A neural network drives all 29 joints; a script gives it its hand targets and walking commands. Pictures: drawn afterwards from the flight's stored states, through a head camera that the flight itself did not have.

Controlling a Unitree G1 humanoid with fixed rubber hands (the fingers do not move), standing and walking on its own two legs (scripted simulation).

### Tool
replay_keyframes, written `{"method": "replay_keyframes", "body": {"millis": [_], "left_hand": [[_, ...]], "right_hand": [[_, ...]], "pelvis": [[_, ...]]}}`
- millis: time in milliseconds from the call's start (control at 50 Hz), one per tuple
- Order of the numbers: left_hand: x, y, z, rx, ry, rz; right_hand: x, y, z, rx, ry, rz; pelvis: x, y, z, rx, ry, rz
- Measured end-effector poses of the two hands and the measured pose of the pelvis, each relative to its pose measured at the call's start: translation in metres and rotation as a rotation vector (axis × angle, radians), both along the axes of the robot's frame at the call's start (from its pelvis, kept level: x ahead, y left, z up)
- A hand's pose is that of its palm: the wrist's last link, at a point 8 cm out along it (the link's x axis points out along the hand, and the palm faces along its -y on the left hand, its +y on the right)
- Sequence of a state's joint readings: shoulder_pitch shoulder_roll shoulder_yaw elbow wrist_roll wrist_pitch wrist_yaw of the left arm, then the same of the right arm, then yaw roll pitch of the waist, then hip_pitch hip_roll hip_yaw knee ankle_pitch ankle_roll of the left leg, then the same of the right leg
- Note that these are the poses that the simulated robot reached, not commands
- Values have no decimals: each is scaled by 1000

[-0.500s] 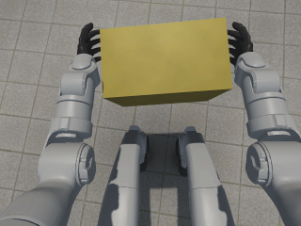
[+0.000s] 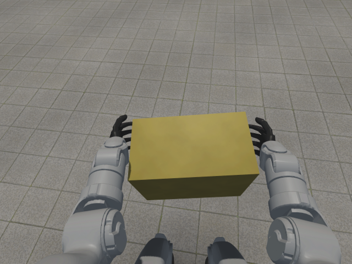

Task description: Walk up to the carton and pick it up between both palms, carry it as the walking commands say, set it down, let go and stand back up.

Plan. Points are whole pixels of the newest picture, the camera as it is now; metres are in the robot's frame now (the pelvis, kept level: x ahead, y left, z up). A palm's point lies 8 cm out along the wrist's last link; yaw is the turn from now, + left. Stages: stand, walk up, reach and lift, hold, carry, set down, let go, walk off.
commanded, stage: reach and lift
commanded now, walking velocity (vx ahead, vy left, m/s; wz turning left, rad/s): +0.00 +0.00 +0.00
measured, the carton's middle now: (190, 160) +0.38 +0.00 -0.05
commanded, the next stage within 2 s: hold in 1.88 s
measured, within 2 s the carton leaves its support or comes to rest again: neither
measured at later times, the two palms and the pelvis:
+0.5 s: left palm (102, 138) +0.36 +0.20 +0.08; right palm (267, 138) +0.37 -0.16 +0.08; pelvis +0.04 +0.01 +0.05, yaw +0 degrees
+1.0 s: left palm (100, 128) +0.36 +0.19 +0.12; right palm (279, 131) +0.36 -0.17 +0.11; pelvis +0.04 +0.00 +0.06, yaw +0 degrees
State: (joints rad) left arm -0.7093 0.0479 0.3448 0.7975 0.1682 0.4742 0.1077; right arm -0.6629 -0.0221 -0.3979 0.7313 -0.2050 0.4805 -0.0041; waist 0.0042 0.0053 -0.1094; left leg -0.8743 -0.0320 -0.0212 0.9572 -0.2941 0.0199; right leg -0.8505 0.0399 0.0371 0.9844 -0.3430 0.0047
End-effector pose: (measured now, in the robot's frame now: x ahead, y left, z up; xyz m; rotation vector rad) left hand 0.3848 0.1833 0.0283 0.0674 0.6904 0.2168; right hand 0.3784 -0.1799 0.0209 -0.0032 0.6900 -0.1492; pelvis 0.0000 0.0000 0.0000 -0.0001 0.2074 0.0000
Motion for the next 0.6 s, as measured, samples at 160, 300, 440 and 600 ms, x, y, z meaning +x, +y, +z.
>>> {"method": "replay_keyframes", "body": {"millis": [160,300,440,600], "left_hand": [[-7,4,12,-25,12,31],[-16,11,26,-50,9,56],[-19,15,44,-65,-11,63],[-24,16,68,-72,-40,66]], "right_hand": [[1,4,16,-9,20,21],[-6,11,28,-11,25,28],[-10,15,48,-15,12,25],[-16,17,69,-14,-11,21]], "pelvis": [[27,0,24,-4,-34,0],[43,3,41,-10,-75,2],[46,6,48,-16,-122,3],[44,8,51,-19,-180,4]]}}
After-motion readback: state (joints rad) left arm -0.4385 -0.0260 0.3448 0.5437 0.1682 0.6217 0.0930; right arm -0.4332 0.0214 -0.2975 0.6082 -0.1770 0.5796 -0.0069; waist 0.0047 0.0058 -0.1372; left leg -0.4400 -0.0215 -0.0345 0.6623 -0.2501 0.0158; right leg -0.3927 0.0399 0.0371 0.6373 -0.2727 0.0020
